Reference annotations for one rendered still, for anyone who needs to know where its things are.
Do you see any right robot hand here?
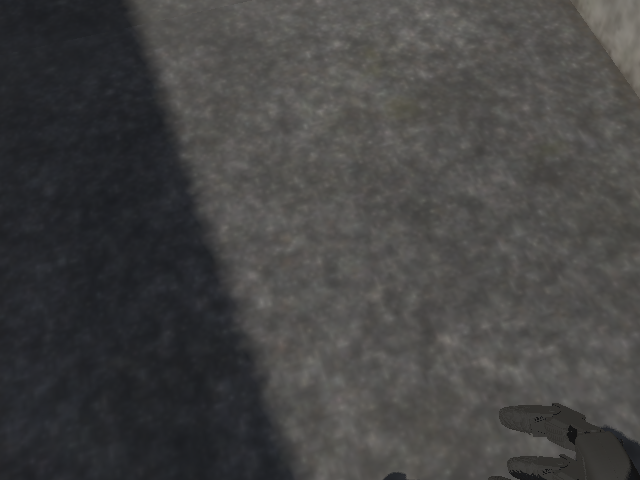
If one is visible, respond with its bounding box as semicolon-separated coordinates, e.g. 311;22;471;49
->
488;403;640;480

